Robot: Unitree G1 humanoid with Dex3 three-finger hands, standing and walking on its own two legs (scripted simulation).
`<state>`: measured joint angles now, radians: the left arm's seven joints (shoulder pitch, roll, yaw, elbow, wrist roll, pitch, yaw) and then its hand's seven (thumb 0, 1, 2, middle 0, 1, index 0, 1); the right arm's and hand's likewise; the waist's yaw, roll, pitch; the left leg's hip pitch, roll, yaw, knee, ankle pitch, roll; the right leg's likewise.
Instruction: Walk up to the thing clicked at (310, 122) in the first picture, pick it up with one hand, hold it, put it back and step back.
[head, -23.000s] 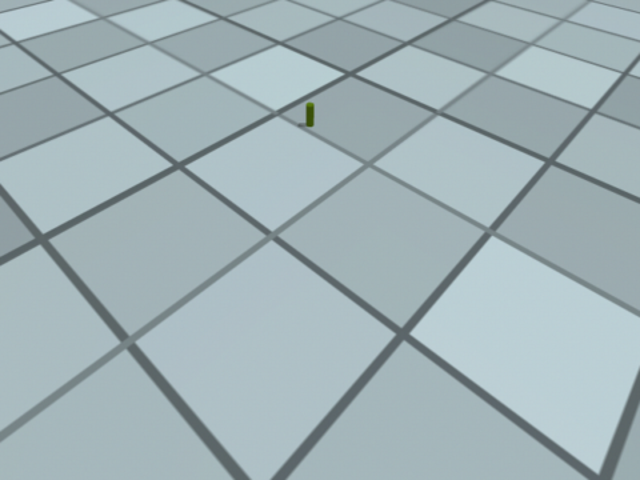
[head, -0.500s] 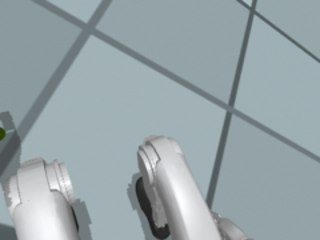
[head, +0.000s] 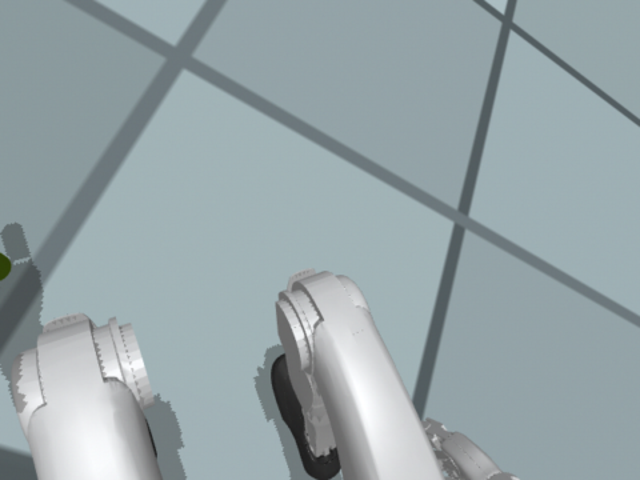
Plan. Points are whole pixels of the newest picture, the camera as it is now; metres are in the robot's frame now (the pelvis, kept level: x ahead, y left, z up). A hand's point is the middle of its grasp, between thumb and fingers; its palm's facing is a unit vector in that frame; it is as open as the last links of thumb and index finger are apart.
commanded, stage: close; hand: left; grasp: from above
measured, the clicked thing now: out of the picture +0.42 +0.32 -0.24
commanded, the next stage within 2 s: settle in 1.12 s
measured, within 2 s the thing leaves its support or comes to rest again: leaves its support in 1.58 s
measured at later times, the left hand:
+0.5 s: hand out of the picture +0.41 +0.31 -0.21, palm faces -0.41 -0.17 -0.90, open 10.5 cm
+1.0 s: hand out of the picture +0.41 +0.31 -0.20, palm faces -0.41 -0.15 -0.90, open 8.5 cm
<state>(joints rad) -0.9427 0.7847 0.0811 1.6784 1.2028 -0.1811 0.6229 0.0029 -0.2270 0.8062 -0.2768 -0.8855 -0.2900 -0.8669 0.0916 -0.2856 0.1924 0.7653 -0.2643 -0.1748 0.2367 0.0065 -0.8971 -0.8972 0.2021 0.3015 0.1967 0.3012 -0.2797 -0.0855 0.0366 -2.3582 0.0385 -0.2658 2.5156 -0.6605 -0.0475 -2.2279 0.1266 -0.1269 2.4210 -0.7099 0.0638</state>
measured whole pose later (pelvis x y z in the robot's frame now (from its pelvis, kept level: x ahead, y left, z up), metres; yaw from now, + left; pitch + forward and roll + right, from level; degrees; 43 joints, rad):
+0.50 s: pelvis +0.00 +0.00 +0.00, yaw +0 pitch +27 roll -11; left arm -0.93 0.78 0.08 1.66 1.19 -0.18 0.60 0.00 0.02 0.62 -0.47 -0.74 -0.49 -0.71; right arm 0.11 -0.29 0.20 0.75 -0.26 -0.17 0.24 0.01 -0.90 -0.90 0.20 0.30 0.20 0.30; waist -0.28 -0.08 0.04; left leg -2.36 0.04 -0.27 2.52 -0.66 -0.05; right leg -2.23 0.13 -0.13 2.42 -0.71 0.06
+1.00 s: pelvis +0.00 +0.00 +0.00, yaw +0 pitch +27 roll -11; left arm -0.95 0.78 0.06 1.70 1.21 -0.19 0.62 0.00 0.20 0.44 -0.73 -0.58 -0.76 -0.55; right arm 0.10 -0.29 0.21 0.74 -0.27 -0.17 0.23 0.01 -0.90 -0.90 0.20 0.30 0.20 0.30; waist -0.28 -0.09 0.03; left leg -2.36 0.04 -0.26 2.52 -0.66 -0.04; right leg -2.22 0.13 -0.12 2.42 -0.71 0.07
